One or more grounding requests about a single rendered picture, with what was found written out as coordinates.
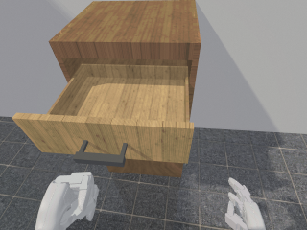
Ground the left robot hand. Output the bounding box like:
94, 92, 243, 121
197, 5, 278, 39
35, 172, 99, 230

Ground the right robot hand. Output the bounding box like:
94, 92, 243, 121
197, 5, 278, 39
224, 177, 266, 230

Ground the handle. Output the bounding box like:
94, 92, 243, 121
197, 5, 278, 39
73, 140, 128, 167

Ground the drawer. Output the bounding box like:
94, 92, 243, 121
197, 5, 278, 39
12, 63, 194, 164

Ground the cabinet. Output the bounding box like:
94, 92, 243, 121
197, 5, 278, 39
48, 0, 201, 178

